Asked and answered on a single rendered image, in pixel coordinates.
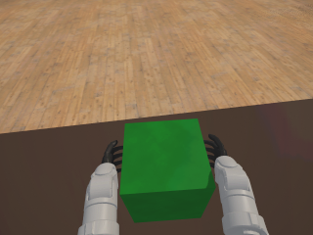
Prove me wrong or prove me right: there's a robot right hand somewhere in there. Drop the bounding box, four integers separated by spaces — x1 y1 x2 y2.
203 134 228 168

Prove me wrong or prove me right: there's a left robot forearm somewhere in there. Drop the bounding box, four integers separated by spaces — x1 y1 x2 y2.
77 163 119 235

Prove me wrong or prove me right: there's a carton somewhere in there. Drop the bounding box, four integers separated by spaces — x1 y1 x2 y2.
119 118 216 223

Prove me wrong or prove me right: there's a right robot forearm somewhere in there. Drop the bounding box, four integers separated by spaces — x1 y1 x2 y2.
214 156 269 235

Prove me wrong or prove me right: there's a robot left hand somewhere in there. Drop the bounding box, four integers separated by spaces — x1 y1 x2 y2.
101 140 123 173

